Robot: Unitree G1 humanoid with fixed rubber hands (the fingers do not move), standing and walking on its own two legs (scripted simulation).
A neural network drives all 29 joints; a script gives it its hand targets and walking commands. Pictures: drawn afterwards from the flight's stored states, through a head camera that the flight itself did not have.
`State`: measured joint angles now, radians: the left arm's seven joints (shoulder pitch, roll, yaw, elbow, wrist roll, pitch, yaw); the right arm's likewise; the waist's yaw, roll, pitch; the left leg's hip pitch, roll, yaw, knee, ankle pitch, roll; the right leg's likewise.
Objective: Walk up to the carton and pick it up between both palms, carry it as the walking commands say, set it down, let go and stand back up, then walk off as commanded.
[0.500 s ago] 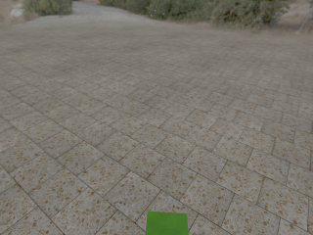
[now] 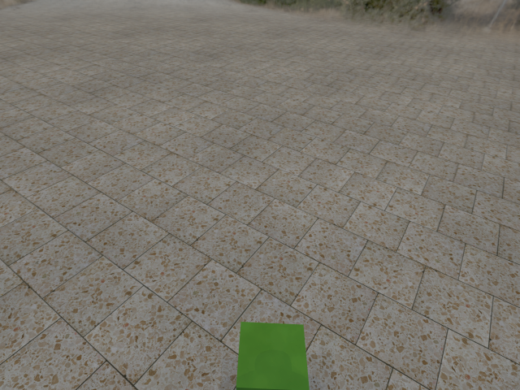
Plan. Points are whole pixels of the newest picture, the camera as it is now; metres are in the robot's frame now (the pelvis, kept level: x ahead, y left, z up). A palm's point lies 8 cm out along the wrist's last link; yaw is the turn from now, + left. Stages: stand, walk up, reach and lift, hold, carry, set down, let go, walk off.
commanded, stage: stand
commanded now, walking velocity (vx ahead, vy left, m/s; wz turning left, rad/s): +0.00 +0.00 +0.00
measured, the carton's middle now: (269, 371) +0.43 -0.06 -0.64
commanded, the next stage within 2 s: walk off in 0.74 s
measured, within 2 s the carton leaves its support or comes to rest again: neither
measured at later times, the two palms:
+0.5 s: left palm out of the picture -0.09 +0.21 -0.15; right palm out of the picture -0.08 -0.17 -0.14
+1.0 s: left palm out of the picture -0.10 +0.18 -0.15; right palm out of the picture -0.08 -0.19 -0.14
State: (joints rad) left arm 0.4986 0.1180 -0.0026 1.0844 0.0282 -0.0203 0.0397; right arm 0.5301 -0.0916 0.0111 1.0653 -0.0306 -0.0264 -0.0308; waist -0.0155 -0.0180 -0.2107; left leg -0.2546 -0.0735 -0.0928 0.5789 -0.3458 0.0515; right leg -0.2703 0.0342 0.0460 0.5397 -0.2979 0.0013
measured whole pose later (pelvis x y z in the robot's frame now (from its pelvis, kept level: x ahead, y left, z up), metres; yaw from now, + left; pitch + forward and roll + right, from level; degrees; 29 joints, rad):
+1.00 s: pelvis -0.04 +0.00 +0.01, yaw +0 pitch -2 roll +0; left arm 0.39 0.09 -0.01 1.19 0.02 0.00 0.04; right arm 0.41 -0.08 -0.01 1.11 -0.02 -0.01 -0.03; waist 0.00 -0.01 -0.04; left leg -0.20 -0.08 -0.09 0.50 -0.25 0.04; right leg -0.23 0.02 0.05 0.49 -0.22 0.00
